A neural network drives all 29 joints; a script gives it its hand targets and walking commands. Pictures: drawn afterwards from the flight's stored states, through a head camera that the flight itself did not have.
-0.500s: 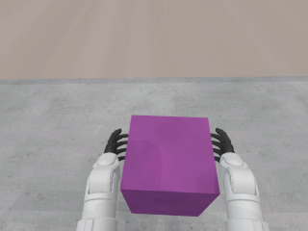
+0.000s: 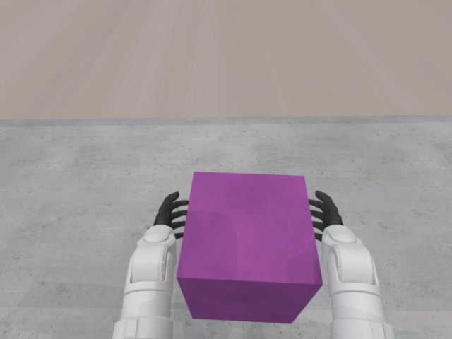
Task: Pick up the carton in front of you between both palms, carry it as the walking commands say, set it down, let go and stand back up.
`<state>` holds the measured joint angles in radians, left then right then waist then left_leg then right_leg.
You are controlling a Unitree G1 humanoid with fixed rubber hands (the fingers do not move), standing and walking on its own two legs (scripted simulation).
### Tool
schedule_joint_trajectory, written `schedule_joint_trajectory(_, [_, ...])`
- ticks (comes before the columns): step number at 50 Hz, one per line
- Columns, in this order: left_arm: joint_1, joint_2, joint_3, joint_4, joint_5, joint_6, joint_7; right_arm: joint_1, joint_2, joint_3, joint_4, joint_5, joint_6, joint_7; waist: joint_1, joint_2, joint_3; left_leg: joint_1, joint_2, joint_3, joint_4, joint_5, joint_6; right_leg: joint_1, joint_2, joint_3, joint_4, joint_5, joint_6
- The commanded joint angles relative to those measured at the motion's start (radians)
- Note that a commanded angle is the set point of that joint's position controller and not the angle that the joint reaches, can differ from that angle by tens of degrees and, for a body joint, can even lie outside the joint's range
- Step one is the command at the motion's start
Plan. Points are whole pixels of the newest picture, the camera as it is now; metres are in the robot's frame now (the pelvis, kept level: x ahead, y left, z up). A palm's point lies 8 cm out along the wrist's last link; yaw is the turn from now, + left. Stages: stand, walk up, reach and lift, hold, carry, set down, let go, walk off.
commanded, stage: carry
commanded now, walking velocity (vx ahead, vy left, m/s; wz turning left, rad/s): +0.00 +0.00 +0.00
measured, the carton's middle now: (245, 251) +0.29 +0.00 -0.04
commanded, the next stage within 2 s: hold in 0.52 s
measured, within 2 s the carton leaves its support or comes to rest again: neither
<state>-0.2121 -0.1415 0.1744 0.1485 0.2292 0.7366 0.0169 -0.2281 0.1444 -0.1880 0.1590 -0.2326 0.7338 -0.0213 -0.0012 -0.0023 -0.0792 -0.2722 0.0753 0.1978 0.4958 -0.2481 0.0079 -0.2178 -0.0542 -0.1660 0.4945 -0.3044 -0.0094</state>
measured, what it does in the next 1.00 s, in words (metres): shifts its weight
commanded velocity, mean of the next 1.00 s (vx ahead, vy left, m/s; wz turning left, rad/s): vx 0.00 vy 0.00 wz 0.00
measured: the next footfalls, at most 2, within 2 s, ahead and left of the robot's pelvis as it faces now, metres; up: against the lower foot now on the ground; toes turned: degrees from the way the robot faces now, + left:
none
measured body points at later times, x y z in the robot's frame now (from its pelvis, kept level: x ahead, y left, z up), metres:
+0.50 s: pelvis -0.01 +0.00 +0.00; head -0.03 +0.00 +0.45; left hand +0.29 +0.15 +0.03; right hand +0.29 -0.16 +0.03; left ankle +0.01 +0.11 -0.74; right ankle -0.03 -0.10 -0.74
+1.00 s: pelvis -0.05 +0.01 +0.01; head -0.09 +0.01 +0.45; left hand +0.25 +0.15 +0.04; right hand +0.25 -0.16 +0.05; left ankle +0.01 +0.12 -0.74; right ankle -0.03 -0.11 -0.74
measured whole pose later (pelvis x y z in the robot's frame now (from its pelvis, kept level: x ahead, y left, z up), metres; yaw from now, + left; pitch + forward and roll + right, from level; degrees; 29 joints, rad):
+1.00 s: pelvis -0.05 +0.01 +0.01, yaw -2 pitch -9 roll +0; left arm -0.28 -0.16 0.23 0.25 0.29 0.73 0.00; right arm -0.30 0.16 -0.26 0.28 -0.29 0.71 0.01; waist 0.00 -0.01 0.06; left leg -0.08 0.00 -0.01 0.39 -0.15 0.00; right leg -0.05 0.01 0.02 0.41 -0.20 -0.01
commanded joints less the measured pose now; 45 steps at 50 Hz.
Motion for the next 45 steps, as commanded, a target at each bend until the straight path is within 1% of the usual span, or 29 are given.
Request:
schedule_joint_trajectory(1, [-0.468,-0.861,-0.556,-0.064,-0.235,-0.035,-0.208,-0.434,0.871,0.568,-0.048,0.240,-0.027,0.216,0.000,0.003,-0.246,0.120,0.102,-0.105,-0.049,0.262,0.000,0.048,-0.111,0.097,-0.064,0.284,-0.007])
schedule_joint_trajectory(26, [-0.477,-0.868,-0.551,-0.052,-0.235,-0.035,-0.212,-0.442,0.879,0.564,-0.036,0.237,-0.026,0.219,0.001,0.002,-0.251,0.107,0.103,-0.107,-0.052,0.235,-0.001,0.031,-0.112,0.100,-0.065,0.262,-0.010])
schedule_joint_trajectory(27, [-0.348,-0.881,-0.525,-0.081,-0.232,-0.025,-0.215,-0.327,0.903,0.539,-0.031,0.223,-0.021,0.221,0.010,-0.029,-0.153,0.306,-0.155,-0.268,-0.093,0.484,0.026,0.126,0.131,0.254,-0.116,0.568,-0.008])
schedule_joint_trajectory(28, [-0.349,-0.846,-0.518,-0.113,-0.221,-0.043,-0.202,-0.336,0.846,0.529,-0.078,0.208,-0.039,0.214,0.020,-0.005,-0.213,0.332,-0.146,-0.285,-0.108,0.502,0.025,0.184,0.107,0.283,-0.096,0.666,-0.008])
schedule_joint_trajectory(29, [-0.388,-0.843,-0.521,-0.125,-0.210,-0.043,-0.201,-0.346,0.853,0.516,-0.065,0.202,-0.041,0.214,0.004,-0.018,-0.190,0.333,-0.141,-0.288,-0.109,0.505,0.016,0.184,0.117,0.273,-0.110,0.585,-0.007])
schedule_joint_trajectory(30, [-0.405,-0.828,-0.520,-0.119,-0.204,-0.042,-0.210,-0.345,0.850,0.504,-0.056,0.184,-0.044,0.208,0.002,-0.048,-0.176,0.333,-0.149,-0.277,-0.119,0.456,0.008,0.188,0.125,0.265,-0.144,0.494,-0.003])
schedule_joint_trajectory(31, [-0.415,-0.842,-0.522,-0.115,-0.208,-0.046,-0.214,-0.365,0.848,0.503,-0.052,0.180,-0.048,0.209,-0.001,-0.027,-0.160,0.327,-0.163,-0.276,-0.119,0.453,-0.001,0.190,0.126,0.269,-0.149,0.518,0.003])
schedule_joint_trajectory(32, [-0.425,-0.844,-0.521,-0.108,-0.215,-0.051,-0.215,-0.368,0.858,0.502,-0.046,0.186,-0.053,0.209,-0.007,-0.026,-0.168,0.342,-0.166,-0.282,-0.121,0.471,-0.005,0.198,0.130,0.269,-0.149,0.543,0.005])
schedule_joint_trajectory(34, [-0.436,-0.852,-0.536,-0.094,-0.219,-0.055,-0.211,-0.394,0.871,0.516,-0.037,0.202,-0.061,0.208,-0.002,-0.007,-0.188,0.358,-0.171,-0.279,-0.131,0.411,-0.006,0.203,0.130,0.267,-0.158,0.480,0.010])
schedule_joint_trajectory(35, [-0.438,-0.854,-0.530,-0.087,-0.214,-0.057,-0.211,-0.402,0.873,0.519,-0.034,0.201,-0.062,0.212,0.005,-0.012,-0.182,0.351,-0.172,-0.278,-0.136,0.377,-0.004,0.198,0.129,0.266,-0.162,0.449,0.010])
schedule_joint_trajectory(38, [-0.451,-0.861,-0.507,-0.050,-0.197,-0.053,-0.212,-0.429,0.877,0.502,-0.002,0.196,-0.058,0.223,0.010,-0.004,-0.143,0.340,-0.165,-0.276,-0.145,0.289,0.002,0.163,0.126,0.263,-0.174,0.336,0.005])
schedule_joint_trajectory(41, [-0.475,-0.872,-0.487,-0.013,-0.187,-0.047,-0.220,-0.455,0.884,0.481,0.037,0.187,-0.053,0.233,0.010,-0.002,-0.099,0.326,-0.158,-0.272,-0.153,0.202,0.005,0.127,0.123,0.259,-0.187,0.228,-0.001])
schedule_joint_trajectory(45, [-0.523,-0.898,-0.474,0.029,-0.186,-0.042,-0.238,-0.499,0.909,0.460,0.080,0.179,-0.050,0.249,0.005,-0.005,-0.066,0.314,-0.151,-0.269,-0.159,0.104,0.009,0.087,0.119,0.256,-0.197,0.116,-0.009])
